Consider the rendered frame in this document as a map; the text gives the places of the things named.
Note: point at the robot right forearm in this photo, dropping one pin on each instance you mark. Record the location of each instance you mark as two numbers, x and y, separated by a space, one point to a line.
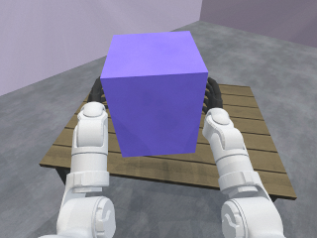
237 177

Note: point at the left robot upper arm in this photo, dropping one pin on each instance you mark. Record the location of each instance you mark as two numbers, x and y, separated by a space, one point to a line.
86 217

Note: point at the robot left hand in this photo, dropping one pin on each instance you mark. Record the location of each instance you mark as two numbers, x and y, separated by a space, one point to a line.
96 93

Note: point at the right robot upper arm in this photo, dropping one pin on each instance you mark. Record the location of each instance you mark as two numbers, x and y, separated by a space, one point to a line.
250 217

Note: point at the table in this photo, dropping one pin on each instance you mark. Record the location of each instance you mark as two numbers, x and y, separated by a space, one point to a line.
190 169

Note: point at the robot right hand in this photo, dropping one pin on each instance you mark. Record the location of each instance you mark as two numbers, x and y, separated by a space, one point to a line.
214 96

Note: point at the robot left forearm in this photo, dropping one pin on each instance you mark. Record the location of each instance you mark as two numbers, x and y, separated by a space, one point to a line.
88 169

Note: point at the carton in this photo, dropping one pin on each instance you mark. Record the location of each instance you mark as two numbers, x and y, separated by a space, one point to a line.
154 85

